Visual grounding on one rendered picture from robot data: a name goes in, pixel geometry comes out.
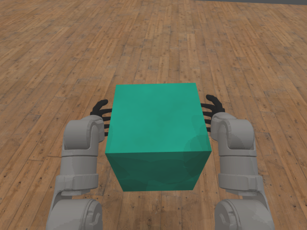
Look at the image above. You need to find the left robot hand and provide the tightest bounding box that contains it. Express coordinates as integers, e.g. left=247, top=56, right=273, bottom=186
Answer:
left=90, top=99, right=112, bottom=136

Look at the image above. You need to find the right robot hand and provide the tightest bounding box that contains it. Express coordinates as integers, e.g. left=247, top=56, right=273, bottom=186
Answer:
left=201, top=95, right=225, bottom=132

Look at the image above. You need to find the robot left upper arm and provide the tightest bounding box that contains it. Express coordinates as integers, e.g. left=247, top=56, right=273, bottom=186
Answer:
left=47, top=199, right=103, bottom=230

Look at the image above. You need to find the carton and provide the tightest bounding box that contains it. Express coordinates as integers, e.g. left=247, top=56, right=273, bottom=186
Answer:
left=105, top=83, right=212, bottom=192

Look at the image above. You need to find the right robot forearm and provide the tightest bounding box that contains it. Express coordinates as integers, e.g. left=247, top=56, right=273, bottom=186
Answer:
left=211, top=112, right=275, bottom=228

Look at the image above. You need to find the robot right upper arm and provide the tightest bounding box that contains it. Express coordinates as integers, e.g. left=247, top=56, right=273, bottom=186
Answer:
left=214, top=199, right=274, bottom=230

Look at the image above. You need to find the left robot forearm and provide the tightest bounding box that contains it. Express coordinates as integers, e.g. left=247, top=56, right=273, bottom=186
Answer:
left=46, top=115, right=105, bottom=230

